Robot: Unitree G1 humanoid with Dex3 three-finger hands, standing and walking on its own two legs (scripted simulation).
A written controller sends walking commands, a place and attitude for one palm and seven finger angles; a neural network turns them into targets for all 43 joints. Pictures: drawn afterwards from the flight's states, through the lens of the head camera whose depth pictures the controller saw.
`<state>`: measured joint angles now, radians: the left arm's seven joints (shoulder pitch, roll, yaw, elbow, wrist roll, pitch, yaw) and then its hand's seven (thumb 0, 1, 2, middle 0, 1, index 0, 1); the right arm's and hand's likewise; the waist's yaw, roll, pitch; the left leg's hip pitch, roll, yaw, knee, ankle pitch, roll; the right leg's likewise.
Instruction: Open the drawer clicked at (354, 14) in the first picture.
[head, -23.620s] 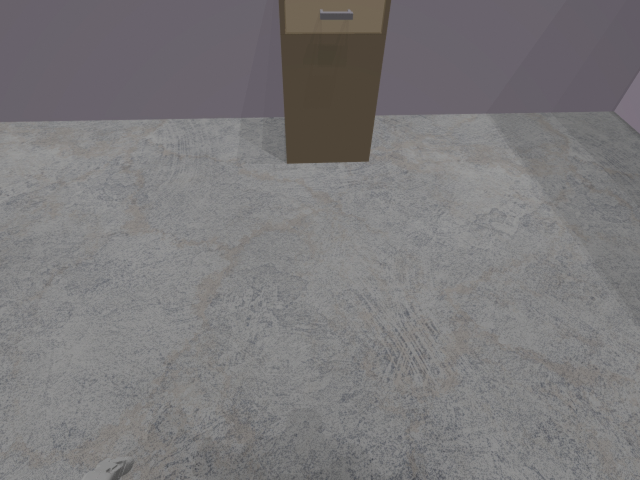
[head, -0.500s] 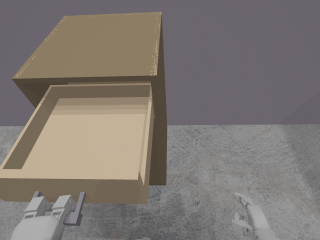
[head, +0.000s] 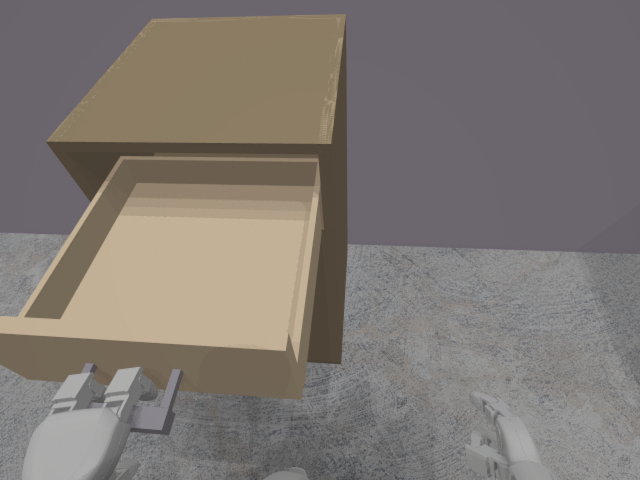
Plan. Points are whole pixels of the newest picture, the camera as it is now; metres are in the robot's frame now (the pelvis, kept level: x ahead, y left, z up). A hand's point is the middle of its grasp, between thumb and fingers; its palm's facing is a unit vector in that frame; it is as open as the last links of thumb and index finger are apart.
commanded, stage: open the thumb to release the handle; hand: left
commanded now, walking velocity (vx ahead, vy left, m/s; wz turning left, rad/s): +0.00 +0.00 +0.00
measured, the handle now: (123, 396) +0.20 +0.26 +0.03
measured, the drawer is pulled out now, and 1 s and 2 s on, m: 0.30 0.30 0.30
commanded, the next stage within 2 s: lift the hand off the handle in 0.12 s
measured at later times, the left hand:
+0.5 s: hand (113, 453) +0.14 +0.25 +0.00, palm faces +0.01 -0.11 -0.99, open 13.8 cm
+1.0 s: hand (101, 428) +0.16 +0.25 +0.05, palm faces +0.02 -0.15 -0.99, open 13.4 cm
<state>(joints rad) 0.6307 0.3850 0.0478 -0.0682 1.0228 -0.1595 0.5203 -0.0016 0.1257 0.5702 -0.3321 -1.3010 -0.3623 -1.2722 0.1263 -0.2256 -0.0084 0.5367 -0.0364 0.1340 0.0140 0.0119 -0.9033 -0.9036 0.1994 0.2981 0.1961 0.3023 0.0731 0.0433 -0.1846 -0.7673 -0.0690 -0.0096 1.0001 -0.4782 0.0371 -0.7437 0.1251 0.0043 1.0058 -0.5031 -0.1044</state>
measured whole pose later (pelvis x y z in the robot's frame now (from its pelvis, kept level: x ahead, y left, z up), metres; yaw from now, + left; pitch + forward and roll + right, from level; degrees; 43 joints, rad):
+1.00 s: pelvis +0.00 +0.04 +0.02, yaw -1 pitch +8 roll -1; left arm 0.62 0.38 -0.09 -0.25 0.99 -0.02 0.38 0.00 -0.49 0.30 -0.31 -1.20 -0.39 -1.23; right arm 0.16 -0.24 0.00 0.48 -0.02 0.12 0.04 0.01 -0.90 -0.90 0.20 0.30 0.20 0.30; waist 0.08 0.09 -0.16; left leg -0.60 -0.08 0.00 0.90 -0.44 0.08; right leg -0.56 0.11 0.03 0.87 -0.45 -0.06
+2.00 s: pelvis +0.01 +0.04 +0.05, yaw -2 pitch +2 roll -1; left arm 0.71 0.49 0.00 -0.62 0.87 0.08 0.11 0.00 -0.49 0.30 -0.32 -1.20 -0.32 -1.20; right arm 0.18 -0.27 0.05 0.42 0.02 0.14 0.06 0.01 -0.90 -0.90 0.20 0.30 0.19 0.30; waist 0.13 0.12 -0.10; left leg -0.34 -0.06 0.01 0.65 -0.35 0.08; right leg -0.29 0.12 0.07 0.60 -0.34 -0.06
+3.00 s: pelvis +0.01 +0.04 +0.06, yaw +1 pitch -1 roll -1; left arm 0.61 0.34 0.26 -0.54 -0.09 -0.10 0.10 -0.01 0.04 0.53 -0.27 -0.85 -0.27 -0.86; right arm 0.21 -0.22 0.03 0.59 0.02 -0.09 -0.04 0.01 -0.90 -0.90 0.20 0.30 0.20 0.30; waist 0.03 0.07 -0.01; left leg -0.21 -0.10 -0.04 0.51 -0.28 0.08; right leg -0.16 0.08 0.03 0.46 -0.29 -0.04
